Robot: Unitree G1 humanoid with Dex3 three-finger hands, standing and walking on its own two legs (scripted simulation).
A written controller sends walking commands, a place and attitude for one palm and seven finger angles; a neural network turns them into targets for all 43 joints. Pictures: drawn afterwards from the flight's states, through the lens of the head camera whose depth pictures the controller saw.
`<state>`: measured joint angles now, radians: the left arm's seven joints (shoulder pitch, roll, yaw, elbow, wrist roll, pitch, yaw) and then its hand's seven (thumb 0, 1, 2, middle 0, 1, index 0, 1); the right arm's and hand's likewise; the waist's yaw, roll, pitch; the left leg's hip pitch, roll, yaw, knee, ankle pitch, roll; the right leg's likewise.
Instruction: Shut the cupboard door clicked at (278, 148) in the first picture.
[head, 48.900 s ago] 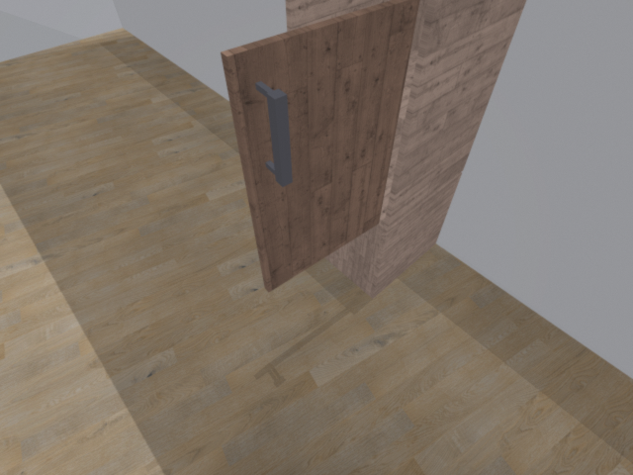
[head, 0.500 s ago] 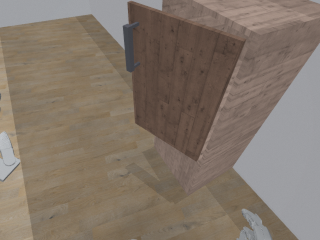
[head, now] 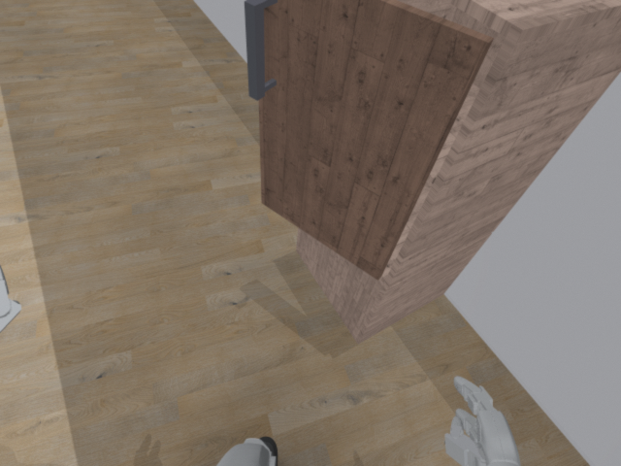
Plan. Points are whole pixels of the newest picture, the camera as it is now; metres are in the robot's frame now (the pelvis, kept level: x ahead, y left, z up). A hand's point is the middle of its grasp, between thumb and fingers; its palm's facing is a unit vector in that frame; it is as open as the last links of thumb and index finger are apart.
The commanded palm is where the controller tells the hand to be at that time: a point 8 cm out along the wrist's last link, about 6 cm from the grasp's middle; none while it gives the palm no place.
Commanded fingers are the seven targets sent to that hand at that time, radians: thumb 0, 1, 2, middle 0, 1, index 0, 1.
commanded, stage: step back with the hand held close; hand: left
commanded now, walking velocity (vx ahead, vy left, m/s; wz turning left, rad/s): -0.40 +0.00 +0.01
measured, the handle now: (263, 49) +0.73 +0.19 +0.13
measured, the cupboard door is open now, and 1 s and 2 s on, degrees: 22 22 22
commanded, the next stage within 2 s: stop stepping back and stand still in 0.14 s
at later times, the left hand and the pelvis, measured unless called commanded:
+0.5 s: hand out of the picture +0.11 +0.31 +0.16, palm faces +0.46 -0.83 -0.32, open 7.4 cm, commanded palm +0.04 +0.33 +0.19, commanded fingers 0.00 0.90 0.90 -0.20 -0.30 -0.20 -0.30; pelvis -0.10 +0.03 +0.02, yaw +0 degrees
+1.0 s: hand out of the picture +0.08 +0.33 +0.17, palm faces +0.45 -0.83 -0.33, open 7.4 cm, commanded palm +0.01 +0.36 +0.19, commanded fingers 0.00 0.90 0.90 -0.20 -0.30 -0.20 -0.30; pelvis -0.14 +0.07 +0.01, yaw -2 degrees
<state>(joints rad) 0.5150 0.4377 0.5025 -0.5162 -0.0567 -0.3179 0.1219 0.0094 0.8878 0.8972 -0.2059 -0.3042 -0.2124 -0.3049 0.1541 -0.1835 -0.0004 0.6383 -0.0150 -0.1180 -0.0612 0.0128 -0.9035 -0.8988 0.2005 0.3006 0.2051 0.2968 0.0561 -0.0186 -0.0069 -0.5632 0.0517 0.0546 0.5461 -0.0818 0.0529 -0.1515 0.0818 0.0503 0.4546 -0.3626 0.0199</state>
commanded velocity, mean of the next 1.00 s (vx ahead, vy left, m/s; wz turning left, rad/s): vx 0.01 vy -0.06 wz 0.01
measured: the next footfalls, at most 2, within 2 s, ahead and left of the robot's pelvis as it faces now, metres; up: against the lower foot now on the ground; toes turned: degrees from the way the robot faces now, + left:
left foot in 0.36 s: +0.05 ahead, +0.10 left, +0.01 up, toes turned -1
right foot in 0.64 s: -0.10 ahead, -0.04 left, +0.00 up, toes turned -3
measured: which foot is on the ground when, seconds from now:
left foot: down 0.00-0.22, up 0.24-0.34, down 0.36-0.70, up 0.72-0.84, down 0.86-1.00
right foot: down 0.00-0.42, up 0.44-0.62, down 0.64-1.00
